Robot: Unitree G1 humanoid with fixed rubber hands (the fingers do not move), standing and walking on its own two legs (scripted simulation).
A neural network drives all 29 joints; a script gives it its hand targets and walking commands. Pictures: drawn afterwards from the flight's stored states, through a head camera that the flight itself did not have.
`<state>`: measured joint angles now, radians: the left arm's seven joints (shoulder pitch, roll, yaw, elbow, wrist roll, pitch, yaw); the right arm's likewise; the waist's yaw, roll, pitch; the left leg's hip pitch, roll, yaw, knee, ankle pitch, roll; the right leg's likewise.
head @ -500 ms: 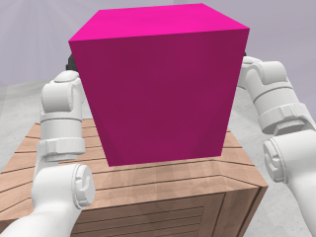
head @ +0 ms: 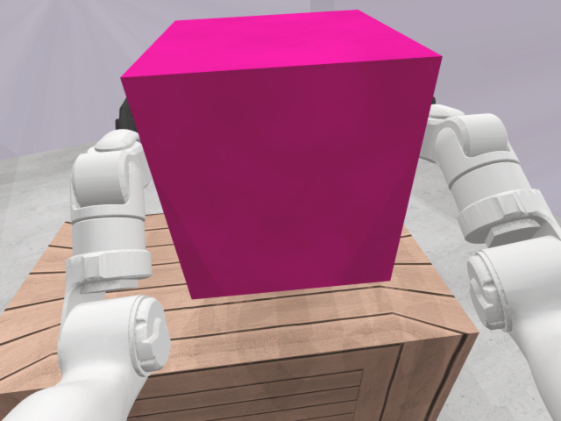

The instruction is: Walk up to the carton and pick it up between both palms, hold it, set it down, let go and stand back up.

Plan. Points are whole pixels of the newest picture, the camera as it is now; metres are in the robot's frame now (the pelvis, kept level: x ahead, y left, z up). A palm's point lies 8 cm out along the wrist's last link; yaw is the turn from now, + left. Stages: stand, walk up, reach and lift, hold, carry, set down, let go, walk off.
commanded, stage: hold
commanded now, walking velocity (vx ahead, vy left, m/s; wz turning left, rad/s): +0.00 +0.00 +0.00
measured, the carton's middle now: (279, 146) +0.41 -0.01 +0.27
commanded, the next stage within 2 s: set down in 1.02 s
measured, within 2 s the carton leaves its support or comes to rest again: neither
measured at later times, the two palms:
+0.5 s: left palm (134, 145) +0.37 +0.18 +0.30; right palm (417, 121) +0.37 -0.19 +0.31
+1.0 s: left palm (136, 144) +0.37 +0.18 +0.30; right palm (420, 123) +0.37 -0.19 +0.31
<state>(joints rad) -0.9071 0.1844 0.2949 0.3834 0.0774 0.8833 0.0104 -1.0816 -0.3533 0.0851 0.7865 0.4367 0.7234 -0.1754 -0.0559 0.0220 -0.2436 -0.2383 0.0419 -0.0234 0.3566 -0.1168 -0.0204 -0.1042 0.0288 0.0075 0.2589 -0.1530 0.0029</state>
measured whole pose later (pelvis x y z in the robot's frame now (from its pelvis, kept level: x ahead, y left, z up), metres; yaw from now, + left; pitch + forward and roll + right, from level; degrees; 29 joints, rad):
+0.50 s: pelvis +0.00 +0.00 +0.00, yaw +0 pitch +0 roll -2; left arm -0.92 0.19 0.29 0.40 0.08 0.88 0.01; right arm -1.11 -0.36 0.09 0.82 0.44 0.72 -0.17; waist -0.05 0.01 -0.24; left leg -0.24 0.04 -0.02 0.36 -0.12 -0.02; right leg -0.10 0.03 0.01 0.26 -0.15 0.00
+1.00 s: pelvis +0.00 +0.00 +0.00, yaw -1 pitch +0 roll -1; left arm -0.92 0.18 0.31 0.40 0.08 0.87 0.01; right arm -1.09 -0.35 0.09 0.79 0.43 0.73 -0.17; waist -0.05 0.01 -0.25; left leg -0.24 0.04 -0.01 0.35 -0.12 -0.02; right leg -0.12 0.03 0.02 0.27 -0.16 0.00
